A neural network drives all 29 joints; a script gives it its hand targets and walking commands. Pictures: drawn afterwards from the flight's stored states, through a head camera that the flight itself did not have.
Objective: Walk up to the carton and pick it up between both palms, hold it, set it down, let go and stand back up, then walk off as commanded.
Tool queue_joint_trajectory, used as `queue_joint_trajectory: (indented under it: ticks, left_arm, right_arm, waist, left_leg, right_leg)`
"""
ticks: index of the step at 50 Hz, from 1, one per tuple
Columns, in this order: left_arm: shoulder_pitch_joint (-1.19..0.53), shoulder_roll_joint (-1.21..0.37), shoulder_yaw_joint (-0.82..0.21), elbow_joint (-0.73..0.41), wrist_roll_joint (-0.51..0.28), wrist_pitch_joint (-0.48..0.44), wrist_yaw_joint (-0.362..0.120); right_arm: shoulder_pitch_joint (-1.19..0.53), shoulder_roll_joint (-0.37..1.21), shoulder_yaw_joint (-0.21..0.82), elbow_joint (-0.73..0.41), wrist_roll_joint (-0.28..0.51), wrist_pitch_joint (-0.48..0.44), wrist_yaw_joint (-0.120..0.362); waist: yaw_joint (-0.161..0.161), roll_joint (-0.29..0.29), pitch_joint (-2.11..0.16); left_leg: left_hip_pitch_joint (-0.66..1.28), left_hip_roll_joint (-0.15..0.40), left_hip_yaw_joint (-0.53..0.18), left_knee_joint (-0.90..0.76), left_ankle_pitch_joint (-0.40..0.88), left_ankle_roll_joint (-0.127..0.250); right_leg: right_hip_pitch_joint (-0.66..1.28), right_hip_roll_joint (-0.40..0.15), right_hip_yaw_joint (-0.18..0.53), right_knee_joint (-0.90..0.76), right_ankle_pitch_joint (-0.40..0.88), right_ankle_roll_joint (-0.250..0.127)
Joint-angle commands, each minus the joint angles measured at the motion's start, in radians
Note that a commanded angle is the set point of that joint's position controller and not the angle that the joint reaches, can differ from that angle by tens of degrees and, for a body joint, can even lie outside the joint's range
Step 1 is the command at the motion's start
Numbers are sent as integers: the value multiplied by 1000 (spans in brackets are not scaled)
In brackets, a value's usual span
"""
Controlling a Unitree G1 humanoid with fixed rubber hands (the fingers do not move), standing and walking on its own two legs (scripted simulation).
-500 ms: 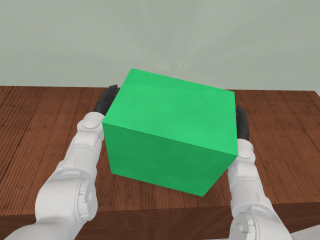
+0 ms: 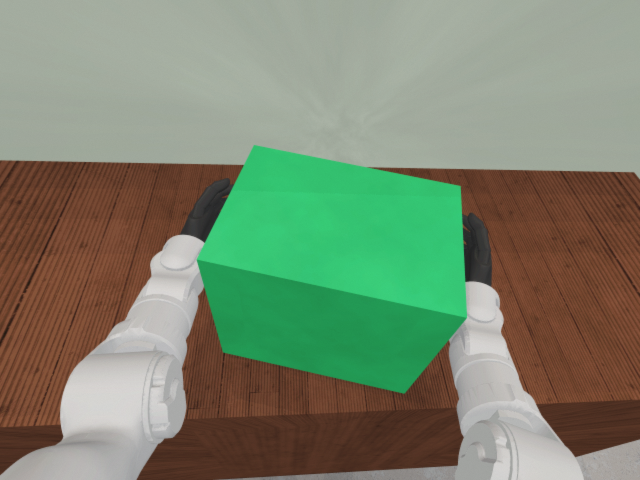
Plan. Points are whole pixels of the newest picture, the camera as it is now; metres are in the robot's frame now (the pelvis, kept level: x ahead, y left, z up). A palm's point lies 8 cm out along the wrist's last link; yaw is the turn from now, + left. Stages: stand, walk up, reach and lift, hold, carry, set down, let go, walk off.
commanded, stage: set down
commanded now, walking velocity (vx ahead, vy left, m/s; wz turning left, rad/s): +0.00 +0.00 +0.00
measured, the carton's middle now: (332, 275) +0.38 -0.04 +0.02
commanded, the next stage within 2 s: none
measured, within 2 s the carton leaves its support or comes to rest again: rests again in 0.08 s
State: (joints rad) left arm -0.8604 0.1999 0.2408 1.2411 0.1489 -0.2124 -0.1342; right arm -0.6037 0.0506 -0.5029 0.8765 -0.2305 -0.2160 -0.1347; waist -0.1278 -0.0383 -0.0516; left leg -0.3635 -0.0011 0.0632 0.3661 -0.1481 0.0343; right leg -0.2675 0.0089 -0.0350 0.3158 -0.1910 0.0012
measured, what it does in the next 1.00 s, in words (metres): stands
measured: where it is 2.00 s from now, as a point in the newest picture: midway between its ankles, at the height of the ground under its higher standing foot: outside the picture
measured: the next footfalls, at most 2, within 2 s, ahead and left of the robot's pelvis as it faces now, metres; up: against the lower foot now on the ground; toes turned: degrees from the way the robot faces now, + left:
none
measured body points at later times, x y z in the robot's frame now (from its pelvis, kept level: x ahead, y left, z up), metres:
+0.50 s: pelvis -0.01 +0.01 +0.00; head +0.05 +0.03 +0.44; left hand +0.45 +0.13 +0.04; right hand +0.36 -0.23 +0.04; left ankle +0.02 +0.09 -0.75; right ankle -0.03 -0.12 -0.75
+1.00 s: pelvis -0.02 +0.02 -0.01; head +0.05 +0.04 +0.43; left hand +0.46 +0.13 +0.04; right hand +0.37 -0.23 +0.04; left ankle +0.02 +0.09 -0.75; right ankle -0.03 -0.12 -0.75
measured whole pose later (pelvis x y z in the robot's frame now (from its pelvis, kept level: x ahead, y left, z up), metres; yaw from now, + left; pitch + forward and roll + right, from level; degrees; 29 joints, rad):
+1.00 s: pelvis -0.02 +0.02 -0.01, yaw -1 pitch +15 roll -2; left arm -0.97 0.27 0.06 1.42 -0.06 -0.30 -0.02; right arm -0.76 -0.06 -0.31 1.13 0.01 -0.27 -0.16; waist -0.18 0.00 -0.14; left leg -0.61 0.01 0.07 0.53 -0.19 0.05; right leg -0.51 0.01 -0.03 0.45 -0.22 0.02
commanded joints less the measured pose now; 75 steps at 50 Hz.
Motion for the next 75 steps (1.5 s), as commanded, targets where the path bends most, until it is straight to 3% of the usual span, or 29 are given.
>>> queue_joint_trajectory:
  ticks: [1,7,8,9,11,12,14,16,19,21,28,32,35,36,37,39,42,43,44,49,50,54,59,62,63,69,70,73,75]
  left_arm:
    - [-678,-491,-175,-157,17,-66,-78]
    - [-640,-475,-147,-98,20,-95,-77]
    - [-672,-472,-147,-98,20,-104,-75]
    - [-657,-461,-144,-89,21,-109,-73]
    - [-673,-456,-143,-91,20,-120,-71]
    - [-685,-466,-165,-88,10,-126,-68]
    - [-675,-456,-158,-94,20,-136,-59]
    - [-667,-465,-169,-77,9,-135,-57]
    - [-629,-402,-133,-54,6,-136,-52]
    - [-661,-380,-128,-60,13,-143,-47]
    - [-659,-348,-79,-71,36,-144,-19]
    - [-653,-319,-53,-84,47,-136,-2]
    - [-633,-280,-47,-68,45,-126,9]
    - [-624,-257,-53,-73,37,-122,20]
    - [-622,-240,-59,-87,28,-124,28]
    - [-625,-160,-41,-73,5,-121,44]
    - [-626,-73,-75,-81,-47,-119,77]
    - [-636,-48,-74,-62,-61,-117,82]
    - [-636,-25,-108,-58,-95,-120,90]
    - [-646,180,-215,74,-254,-126,125]
    - [-684,199,-258,70,-297,-131,128]
    - [-673,221,-301,116,-351,-121,128]
    - [-683,215,-363,128,-387,-98,112]
    - [-678,286,-354,73,-395,-94,111]
    - [-685,284,-366,42,-405,-99,114]
    - [-674,310,-420,6,-459,-95,98]
    - [-655,328,-417,-14,-472,-99,97]
    - [-650,357,-412,-57,-479,-95,93]
    - [-650,351,-442,-61,-495,-89,84]
  right_arm:
    - [-624,478,338,-76,-49,-82,146]
    - [-611,479,335,-68,-55,-102,145]
    - [-628,471,314,-71,-68,-108,147]
    - [-622,480,323,-59,-62,-111,148]
    - [-619,476,323,-57,-66,-119,148]
    - [-633,463,301,-44,-73,-122,147]
    - [-608,468,310,-19,-68,-127,150]
    - [-607,447,289,-12,-71,-131,151]
    - [-591,406,276,-2,-55,-123,136]
    - [-613,408,263,-7,-63,-122,133]
    - [-581,373,181,15,-96,-116,119]
    - [-570,341,158,12,-97,-114,122]
    - [-528,302,138,43,-90,-107,110]
    - [-542,278,149,40,-66,-107,104]
    - [-531,262,143,45,-59,-109,99]
    - [-543,179,150,36,-31,-107,83]
    - [-539,76,143,58,22,-98,58]
    - [-543,62,160,76,47,-89,53]
    - [-532,18,165,102,74,-88,40]
    - [-576,-201,291,144,284,-60,-11]
    - [-588,-236,304,184,323,-55,-19]
    - [-608,-312,348,179,421,-65,-29]
    - [-643,-381,362,223,475,-69,-32]
    - [-643,-453,373,166,506,-73,-27]
    - [-642,-456,372,177,518,-74,-20]
    - [-625,-484,406,160,566,-46,1]
    - [-624,-488,408,106,581,-51,1]
    - [-590,-484,438,103,606,-38,15]
    - [-592,-506,411,115,592,-26,20]
  waist:
    - [-7,141,-675]
    - [-6,100,-679]
    - [-18,122,-687]
    - [1,117,-686]
    - [-2,111,-690]
    - [-22,127,-693]
    - [0,132,-698]
    - [-22,158,-687]
    - [-17,117,-634]
    - [-15,126,-658]
    - [-32,128,-634]
    - [-11,131,-634]
    - [-29,135,-614]
    - [-13,150,-615]
    - [-20,153,-635]
    - [-11,129,-636]
    - [-39,163,-657]
    - [-28,152,-654]
    - [-56,164,-646]
    - [-56,167,-721]
    - [-82,185,-740]
    - [-69,194,-832]
    - [-96,207,-848]
    - [-74,223,-921]
    - [-86,241,-927]
    - [-105,258,-920]
    - [-86,245,-967]
    - [-81,271,-978]
    - [-117,279,-940]
  left_leg:
    - [427,25,-27,43,436,-91]
    - [398,21,-26,44,381,-76]
    - [387,20,-25,51,376,-83]
    - [395,21,-20,56,374,-79]
    - [376,21,-21,61,378,-81]
    - [389,25,-28,63,369,-88]
    - [423,31,-29,77,418,-96]
    - [428,33,-34,74,399,-101]
    - [405,31,-33,65,329,-86]
    - [357,26,-27,61,276,-81]
    - [402,34,-41,78,303,-80]
    - [424,37,-43,73,304,-81]
    - [431,38,-45,68,283,-80]
    - [432,41,-49,79,308,-86]
    - [427,42,-49,89,307,-87]
    - [407,36,-45,95,274,-84]
    - [383,41,-59,96,204,-90]
    - [372,41,-57,108,203,-85]
    - [376,38,-64,121,218,-93]
    - [312,25,-78,191,212,-97]
    - [316,27,-87,212,234,-106]
    - [369,33,-108,297,386,-124]
    - [390,37,-124,356,433,-130]
    - [388,30,-116,368,424,-132]
    - [396,33,-124,377,453,-139]
    - [356,28,-126,388,397,-129]
    - [344,25,-123,398,392,-123]
    - [329,19,-119,398,385,-121]
    - [304,19,-125,390,323,-118]
  right_leg:
    - [102,0,-35,26,513,26]
    - [100,-9,-29,27,510,31]
    - [85,-11,-31,35,493,29]
    - [77,-10,-25,28,482,26]
    - [82,-12,-28,38,496,27]
    - [56,-10,-34,36,468,23]
    - [21,-4,-38,31,450,19]
    - [-8,-3,-44,23,413,13]
    - [0,-8,-34,15,378,17]
    - [-6,-14,-33,26,345,17]
    - [-87,-9,-47,16,281,18]
    - [-117,-4,-47,3,241,13]
    - [-138,-2,-54,-5,220,16]
    - [-143,2,-50,0,226,10]
    - [-154,1,-48,3,224,11]
    - [-148,1,-44,11,225,14]
    - [-193,4,-44,23,175,6]
    - [-201,3,-40,30,180,9]
    - [-216,7,-40,38,189,7]
    - [-288,15,-26,103,212,2]
    - [-329,17,-33,124,204,1]
    - [-437,31,-44,179,281,-6]
    - [-515,37,-56,193,280,-13]
    - [-508,39,-52,204,281,-15]
    - [-527,40,-58,214,283,-16]
    - [-569,33,-65,230,260,-20]
    - [-562,32,-57,237,270,-17]
    - [-556,26,-61,246,264,-19]
    - [-580,23,-66,250,234,-18]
